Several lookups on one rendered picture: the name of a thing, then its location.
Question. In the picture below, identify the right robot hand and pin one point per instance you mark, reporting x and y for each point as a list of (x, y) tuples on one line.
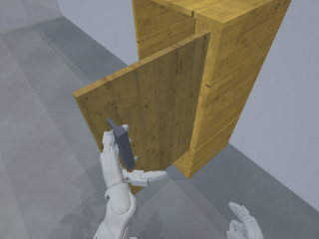
[(249, 229)]

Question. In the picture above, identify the robot left forearm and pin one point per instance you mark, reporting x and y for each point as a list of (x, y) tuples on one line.
[(122, 211)]

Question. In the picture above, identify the cupboard door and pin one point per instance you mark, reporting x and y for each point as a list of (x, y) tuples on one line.
[(156, 97)]

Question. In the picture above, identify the left robot hand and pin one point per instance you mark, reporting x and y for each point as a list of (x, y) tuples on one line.
[(111, 166)]

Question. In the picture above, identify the handle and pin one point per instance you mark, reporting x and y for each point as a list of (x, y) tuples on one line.
[(123, 143)]

